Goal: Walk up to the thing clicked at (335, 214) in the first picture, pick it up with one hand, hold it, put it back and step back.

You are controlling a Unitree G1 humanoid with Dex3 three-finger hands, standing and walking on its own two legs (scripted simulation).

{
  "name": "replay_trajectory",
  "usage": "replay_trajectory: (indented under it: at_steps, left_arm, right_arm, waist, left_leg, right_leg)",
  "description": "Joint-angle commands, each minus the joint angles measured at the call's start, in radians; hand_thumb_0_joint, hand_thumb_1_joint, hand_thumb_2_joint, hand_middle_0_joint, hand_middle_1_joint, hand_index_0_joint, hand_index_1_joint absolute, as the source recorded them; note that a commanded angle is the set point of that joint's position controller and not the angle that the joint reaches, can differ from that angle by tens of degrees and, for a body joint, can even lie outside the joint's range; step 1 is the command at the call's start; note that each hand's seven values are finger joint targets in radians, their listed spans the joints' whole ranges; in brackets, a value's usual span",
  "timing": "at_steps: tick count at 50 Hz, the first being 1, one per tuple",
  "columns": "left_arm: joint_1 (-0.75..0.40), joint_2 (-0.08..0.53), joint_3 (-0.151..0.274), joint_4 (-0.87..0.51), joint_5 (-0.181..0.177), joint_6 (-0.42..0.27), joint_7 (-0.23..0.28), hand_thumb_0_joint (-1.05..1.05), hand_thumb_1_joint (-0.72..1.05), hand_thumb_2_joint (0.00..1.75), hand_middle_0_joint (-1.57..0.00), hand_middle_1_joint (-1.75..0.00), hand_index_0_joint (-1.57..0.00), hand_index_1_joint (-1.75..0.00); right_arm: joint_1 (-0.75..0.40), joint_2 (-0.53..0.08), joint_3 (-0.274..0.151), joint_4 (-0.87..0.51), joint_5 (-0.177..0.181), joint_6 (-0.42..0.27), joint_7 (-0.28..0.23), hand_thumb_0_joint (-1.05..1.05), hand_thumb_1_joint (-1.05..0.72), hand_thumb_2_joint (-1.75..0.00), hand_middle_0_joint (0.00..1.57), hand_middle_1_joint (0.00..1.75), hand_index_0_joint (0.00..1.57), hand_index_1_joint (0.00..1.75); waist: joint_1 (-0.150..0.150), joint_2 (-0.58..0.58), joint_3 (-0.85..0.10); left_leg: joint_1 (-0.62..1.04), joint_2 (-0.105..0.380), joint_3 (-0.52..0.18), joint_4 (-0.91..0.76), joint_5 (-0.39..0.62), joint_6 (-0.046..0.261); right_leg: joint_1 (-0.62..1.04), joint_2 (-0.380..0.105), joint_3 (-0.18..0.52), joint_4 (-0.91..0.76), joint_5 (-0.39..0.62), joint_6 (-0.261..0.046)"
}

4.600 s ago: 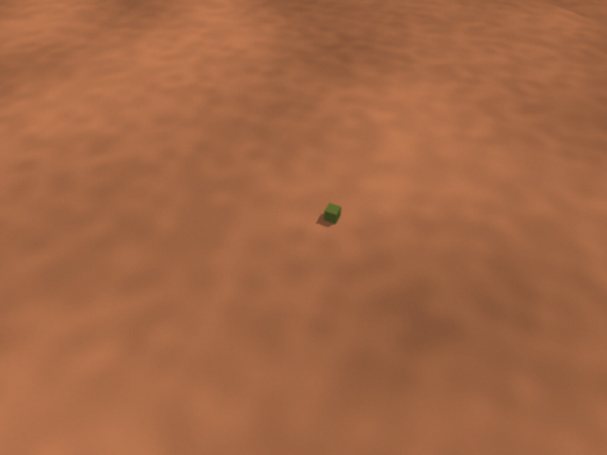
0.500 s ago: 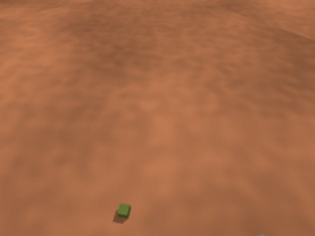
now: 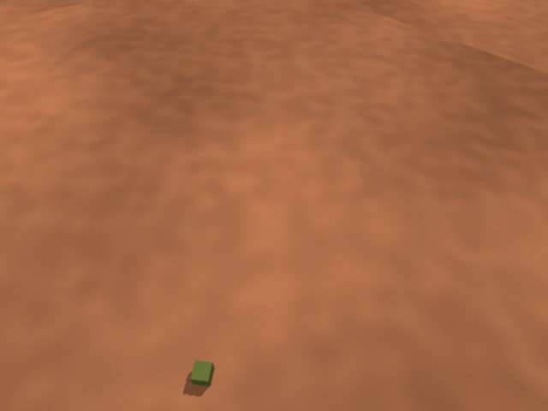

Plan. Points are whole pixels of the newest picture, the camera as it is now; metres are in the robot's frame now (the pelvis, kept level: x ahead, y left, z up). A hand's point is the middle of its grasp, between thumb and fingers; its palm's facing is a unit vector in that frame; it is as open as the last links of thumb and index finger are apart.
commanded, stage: walk up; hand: left
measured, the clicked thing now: (202, 373) +0.41 +0.24 -0.75
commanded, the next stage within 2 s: none
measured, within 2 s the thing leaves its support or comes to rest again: neither
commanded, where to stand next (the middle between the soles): +0.04 +0.00 m, yaw +0 degrees
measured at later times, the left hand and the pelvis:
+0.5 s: hand out of the picture +0.09 +0.25 -0.16, palm faces -0.01 -0.94 -0.33, open 7.4 cm; pelvis +0.01 +0.00 +0.00, yaw +0 degrees
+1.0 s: hand out of the picture +0.08 +0.25 -0.15, palm faces -0.03 -0.92 -0.40, open 7.4 cm; pelvis +0.05 -0.02 -0.01, yaw -1 degrees
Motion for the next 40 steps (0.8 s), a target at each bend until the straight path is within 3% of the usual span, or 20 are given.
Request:
replay_trajectory:
  at_steps: [1, 9, 24, 34, 35, 36, 37, 38, 39, 40]
  left_arm:
    - [-0.038, 0.22, 0.04, -0.049, 0.004, -0.018, 0.019, 0.0, 0.9, 0.9, -0.2, -0.3, -0.2, -0.3]
    - [-0.032, 0.212, 0.039, -0.042, 0.003, -0.015, 0.021, 0.0, 0.9, 0.9, -0.2, -0.3, -0.2, -0.3]
    - [-0.026, 0.215, 0.037, -0.046, 0.009, -0.016, 0.019, 0.0, 0.9, 0.9, -0.2, -0.3, -0.2, -0.3]
    - [-0.009, 0.213, 0.041, -0.053, 0.009, -0.015, 0.02, 0.0, 0.9, 0.9, -0.2, -0.3, -0.2, -0.3]
    - [0.056, 0.252, 0.059, -0.088, 0.023, -0.023, 0.007, 0.0, 0.9, 0.9, -0.2, -0.3, -0.2, -0.3]
    - [0.039, 0.248, 0.061, -0.091, 0.035, -0.021, 0.002, 0.0, 0.9, 0.9, -0.2, -0.3, -0.2, -0.3]
    - [0.033, 0.241, 0.064, -0.101, 0.036, -0.018, -0.002, 0.0, 0.9, 0.9, -0.2, -0.3, -0.2, -0.3]
    - [0.02, 0.219, 0.061, -0.115, 0.039, -0.015, -0.007, 0.0, 0.9, 0.9, -0.2, -0.3, -0.2, -0.3]
    - [0.048, 0.213, 0.066, -0.123, 0.036, -0.013, -0.008, 0.0, 0.9, 0.9, -0.2, -0.3, -0.2, -0.3]
    - [0.076, 0.22, 0.071, -0.13, 0.037, -0.016, -0.005, 0.0, 0.9, 0.9, -0.2, -0.3, -0.2, -0.3]
  right_arm:
    - [-0.067, -0.213, -0.039, -0.06, 0.002, -0.029, -0.016, 0.0, -0.9, -0.9, 0.2, 0.3, 0.2, 0.3]
    - [-0.06, -0.209, -0.043, -0.063, 0.003, -0.027, -0.019, 0.0, -0.9, -0.9, 0.2, 0.3, 0.2, 0.3]
    - [-0.085, -0.206, -0.043, -0.075, 0.003, -0.02, -0.015, 0.0, -0.9, -0.9, 0.2, 0.3, 0.2, 0.3]
    - [-0.074, -0.203, -0.042, -0.075, 0.002, -0.022, -0.016, 0.0, -0.9, -0.9, 0.2, 0.3, 0.2, 0.3]
    - [0.0, -0.264, -0.077, -0.105, -0.009, -0.022, -0.001, 0.0, -0.9, -0.9, 0.2, 0.3, 0.2, 0.3]
    - [0.041, -0.268, -0.086, -0.093, -0.018, -0.02, 0.003, 0.0, -0.9, -0.9, 0.2, 0.3, 0.2, 0.3]
    - [0.065, -0.278, -0.092, -0.094, -0.022, -0.017, 0.005, 0.0, -0.9, -0.9, 0.2, 0.3, 0.2, 0.3]
    - [0.078, -0.292, -0.103, -0.099, -0.023, -0.015, 0.007, 0.0, -0.9, -0.9, 0.2, 0.3, 0.2, 0.3]
    - [0.074, -0.319, -0.116, -0.121, -0.026, -0.015, 0.008, 0.0, -0.9, -0.9, 0.2, 0.3, 0.2, 0.3]
    - [0.065, -0.334, -0.126, -0.145, -0.031, -0.021, 0.006, 0.0, -0.9, -0.9, 0.2, 0.3, 0.2, 0.3]
  waist:
    - [0.017, 0.018, -0.097]
    - [0.017, 0.001, -0.101]
    - [0.015, 0.008, -0.072]
    - [0.018, 0.017, -0.096]
    - [0.015, 0.03, -0.152]
    - [-0.002, 0.045, -0.095]
    - [-0.011, 0.078, -0.035]
    - [-0.025, 0.132, 0.03]
    - [-0.019, 0.19, 0.067]
    - [-0.013, 0.145, 0.084]
  left_leg:
    - [0.076, 0.087, -0.092, -0.043, 0.104, 0.035]
    - [0.114, 0.093, -0.08, -0.029, 0.183, 0.04]
    - [0.111, 0.081, -0.085, -0.055, 0.067, 0.037]
    - [0.113, 0.085, -0.09, -0.056, 0.108, 0.036]
    - [0.148, 0.035, -0.065, -0.017, -0.307, 0.084]
    - [0.108, 0.048, -0.11, -0.044, -0.503, 0.098]
    - [0.111, 0.074, -0.17, -0.091, -0.611, 0.109]
    - [0.112, 0.13, -0.257, -0.159, -0.678, 0.135]
    - [0.062, 0.229, -0.357, -0.235, -0.673, 0.19]
    - [0.077, 0.281, -0.405, -0.227, -0.559, 0.245]
  right_leg:
    - [-0.021, -0.105, 0.076, -0.072, 0.136, -0.037]
    - [-0.024, -0.103, 0.062, -0.068, 0.173, -0.03]
    - [-0.054, -0.099, 0.071, -0.089, 0.107, -0.027]
    - [-0.022, -0.1, 0.063, -0.084, 0.12, -0.03]
    - [-0.024, -0.052, 0.034, -0.032, -0.218, -0.067]
    - [-0.108, -0.053, 0.051, 0.012, -0.356, -0.081]
    - [-0.22, -0.036, 0.04, 0.067, -0.418, -0.079]
    - [-0.327, -0.004, -0.006, 0.16, -0.391, -0.063]
    - [-0.326, 0.01, -0.039, 0.313, -0.29, -0.049]
    - [-0.363, -0.015, 0.004, 0.357, -0.29, -0.053]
